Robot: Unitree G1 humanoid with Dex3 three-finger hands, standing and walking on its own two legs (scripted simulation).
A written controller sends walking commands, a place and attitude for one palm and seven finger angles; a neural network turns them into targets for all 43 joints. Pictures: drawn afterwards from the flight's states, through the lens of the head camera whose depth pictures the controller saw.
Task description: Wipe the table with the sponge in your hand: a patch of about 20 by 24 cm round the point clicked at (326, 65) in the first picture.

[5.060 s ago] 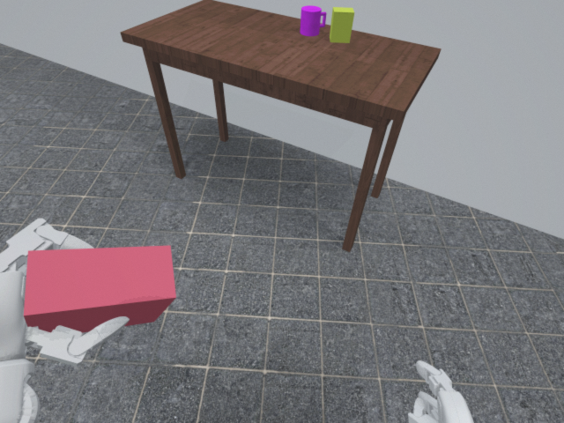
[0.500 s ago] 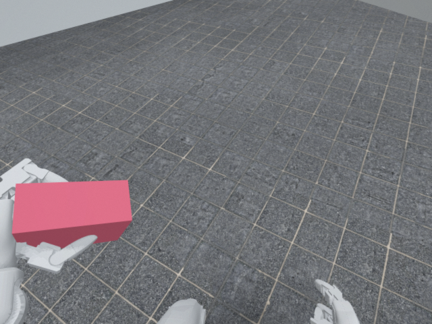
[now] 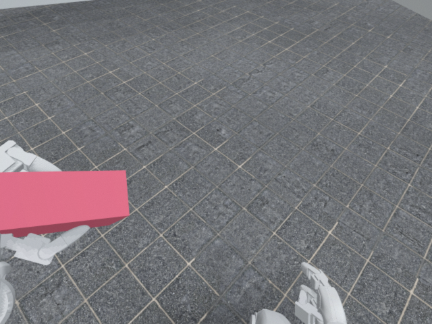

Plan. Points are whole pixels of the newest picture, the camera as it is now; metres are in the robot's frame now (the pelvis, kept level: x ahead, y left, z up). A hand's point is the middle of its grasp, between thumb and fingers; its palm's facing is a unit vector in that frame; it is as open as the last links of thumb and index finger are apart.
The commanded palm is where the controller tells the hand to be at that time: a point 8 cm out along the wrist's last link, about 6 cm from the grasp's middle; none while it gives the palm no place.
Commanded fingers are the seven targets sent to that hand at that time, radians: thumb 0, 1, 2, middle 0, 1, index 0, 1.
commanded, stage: walk to a spot facing it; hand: left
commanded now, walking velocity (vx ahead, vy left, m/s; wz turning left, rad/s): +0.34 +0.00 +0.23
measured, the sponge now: (84, 203) +0.24 +0.20 +0.16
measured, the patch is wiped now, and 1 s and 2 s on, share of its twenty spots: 0.00 0.00 0.00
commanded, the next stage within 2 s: turn to face it in 0.52 s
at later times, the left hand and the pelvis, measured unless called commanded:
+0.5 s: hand (35, 176) +0.26 +0.26 +0.19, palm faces +0.52 -0.74 -0.42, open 10.1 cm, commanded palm +0.20 +0.30 +0.19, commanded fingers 0.00 0.10 1.30 -1.20 -1.60 -1.20 -1.60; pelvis +0.09 +0.00 +0.00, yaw +10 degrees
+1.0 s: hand (41, 174) +0.28 +0.27 +0.17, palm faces +0.66 -0.58 -0.48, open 10.1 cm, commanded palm +0.20 +0.29 +0.19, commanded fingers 0.00 0.10 1.30 -1.20 -1.60 -1.20 -1.60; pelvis +0.16 -0.03 +0.01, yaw +23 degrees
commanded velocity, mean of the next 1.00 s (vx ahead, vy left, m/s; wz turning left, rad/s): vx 0.15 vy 0.00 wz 0.47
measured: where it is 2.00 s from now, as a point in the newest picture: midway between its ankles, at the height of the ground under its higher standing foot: outside the picture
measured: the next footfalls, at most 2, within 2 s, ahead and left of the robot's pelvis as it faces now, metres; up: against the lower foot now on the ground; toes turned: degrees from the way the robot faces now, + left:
right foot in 0.12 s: +0.12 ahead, -0.13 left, +0.00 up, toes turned -8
left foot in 0.52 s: +0.16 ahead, +0.13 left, +0.00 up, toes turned +20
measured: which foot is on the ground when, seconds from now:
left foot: down 0.00-0.12, up 0.14-0.50, down 0.52-0.88, up 0.90-1.00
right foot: up 0.00-0.10, down 0.12-0.50, up 0.52-0.84, down 0.86-1.00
